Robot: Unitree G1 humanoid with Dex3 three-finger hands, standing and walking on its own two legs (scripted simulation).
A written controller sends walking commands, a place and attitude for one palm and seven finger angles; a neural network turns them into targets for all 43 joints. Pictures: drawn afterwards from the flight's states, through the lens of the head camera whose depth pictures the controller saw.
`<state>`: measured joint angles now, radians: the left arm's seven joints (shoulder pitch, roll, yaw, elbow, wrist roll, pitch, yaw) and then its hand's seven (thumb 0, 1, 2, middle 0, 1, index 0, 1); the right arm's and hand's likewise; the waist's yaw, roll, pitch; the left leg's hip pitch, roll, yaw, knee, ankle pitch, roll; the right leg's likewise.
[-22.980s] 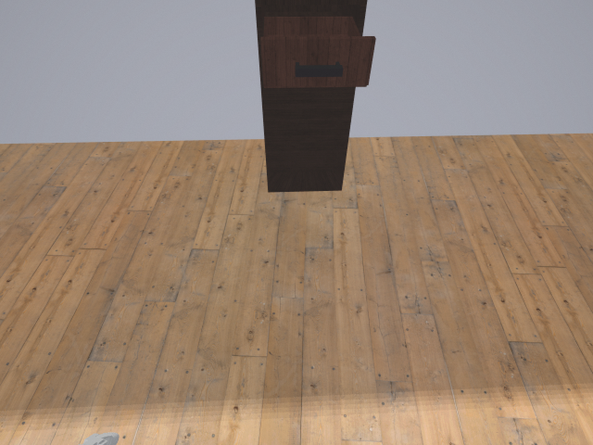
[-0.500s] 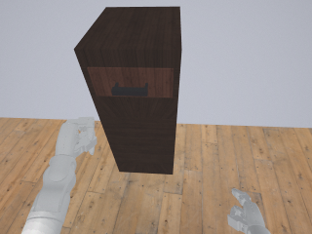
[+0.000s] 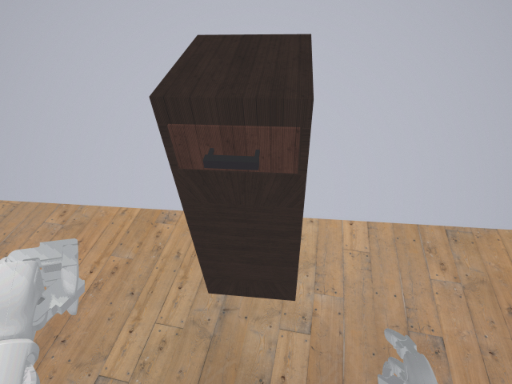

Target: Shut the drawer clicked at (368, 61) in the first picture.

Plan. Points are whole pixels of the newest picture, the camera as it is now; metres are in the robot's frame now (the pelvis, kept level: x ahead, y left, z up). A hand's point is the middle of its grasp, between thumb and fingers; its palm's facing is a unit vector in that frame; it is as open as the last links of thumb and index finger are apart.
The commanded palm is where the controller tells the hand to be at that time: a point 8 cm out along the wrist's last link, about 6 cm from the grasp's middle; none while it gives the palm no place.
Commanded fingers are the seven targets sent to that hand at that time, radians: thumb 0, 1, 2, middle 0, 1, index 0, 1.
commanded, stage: draw the hand back to the body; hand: left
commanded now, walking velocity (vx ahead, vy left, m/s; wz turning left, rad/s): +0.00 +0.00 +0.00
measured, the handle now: (232, 157) +0.63 +0.14 +0.00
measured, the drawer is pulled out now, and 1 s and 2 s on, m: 0.00 0.00 0.00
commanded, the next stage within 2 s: step back with the hand held close in 0.16 s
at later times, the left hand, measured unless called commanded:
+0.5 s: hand (66, 284) +0.18 +0.25 +0.15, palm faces +0.32 -0.82 -0.47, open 3.2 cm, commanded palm +0.12 +0.30 +0.17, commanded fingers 0.00 0.90 0.90 -1.40 -1.60 -1.40 -1.60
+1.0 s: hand (22, 345) +0.11 +0.26 +0.15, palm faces +0.33 -0.81 -0.48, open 3.2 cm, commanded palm +0.05 +0.31 +0.17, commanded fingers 0.00 0.90 0.90 -1.40 -1.60 -1.40 -1.60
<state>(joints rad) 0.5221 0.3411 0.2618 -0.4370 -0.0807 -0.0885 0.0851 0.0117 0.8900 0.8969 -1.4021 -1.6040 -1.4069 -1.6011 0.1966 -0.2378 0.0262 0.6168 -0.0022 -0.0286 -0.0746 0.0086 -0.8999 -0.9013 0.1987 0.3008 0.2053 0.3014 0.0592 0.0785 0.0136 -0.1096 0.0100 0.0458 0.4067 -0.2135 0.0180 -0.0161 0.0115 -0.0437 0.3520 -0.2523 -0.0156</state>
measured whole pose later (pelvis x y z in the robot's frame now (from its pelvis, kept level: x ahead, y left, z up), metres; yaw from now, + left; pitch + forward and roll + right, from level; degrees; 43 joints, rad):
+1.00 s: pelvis -0.08 +0.03 -0.01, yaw +1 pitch +0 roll -3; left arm 0.64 0.39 0.35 -0.56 -0.04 -0.24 0.13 0.01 0.89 0.90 -1.40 -1.60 -1.41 -1.60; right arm 0.19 -0.23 -0.01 0.54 0.00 -0.01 -0.09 0.01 -0.90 -0.90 0.20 0.30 0.21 0.30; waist 0.00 0.05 0.04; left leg -0.41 0.01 0.03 0.55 -0.17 0.06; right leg -0.30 0.00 -0.06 0.48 -0.19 0.01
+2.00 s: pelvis -0.23 +0.08 -0.01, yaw -1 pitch +0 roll -7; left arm 0.56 0.48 0.41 -0.61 -0.06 -0.27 0.10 0.01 0.88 0.90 -1.41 -1.60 -1.41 -1.60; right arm 0.18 -0.15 0.00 0.61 -0.04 -0.09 -0.05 0.01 -0.90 -0.90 0.20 0.30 0.21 0.30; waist -0.02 0.00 0.02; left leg -0.47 0.02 0.04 0.36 0.04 0.09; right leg -0.32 0.12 0.01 0.88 -0.53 -0.02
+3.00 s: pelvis -0.35 +0.16 -0.01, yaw -1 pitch -1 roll +0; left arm 0.65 0.38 0.38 -0.58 -0.03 -0.24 0.14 0.01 0.88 0.90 -1.41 -1.60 -1.41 -1.60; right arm 0.23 -0.18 0.01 0.65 -0.01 -0.09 -0.06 0.01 -0.90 -0.90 0.20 0.30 0.21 0.30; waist 0.01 0.01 0.01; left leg -0.36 0.02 0.04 0.68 -0.31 0.02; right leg -0.25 -0.01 -0.06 0.57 -0.31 -0.02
